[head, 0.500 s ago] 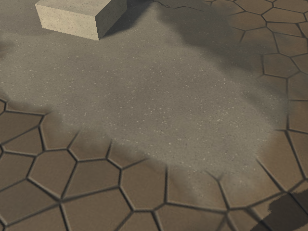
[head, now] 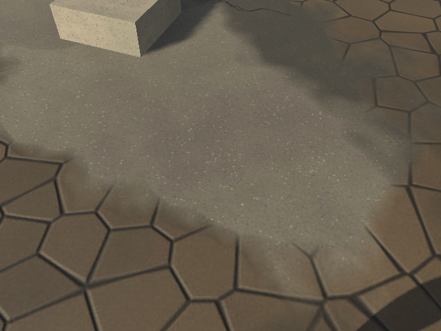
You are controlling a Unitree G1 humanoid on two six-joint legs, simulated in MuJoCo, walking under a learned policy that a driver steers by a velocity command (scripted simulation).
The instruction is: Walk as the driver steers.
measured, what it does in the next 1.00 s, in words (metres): walks ahead: left foot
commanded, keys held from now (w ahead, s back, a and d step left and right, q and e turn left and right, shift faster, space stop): shift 0.34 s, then w+shift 0.38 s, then w+e+shift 0.28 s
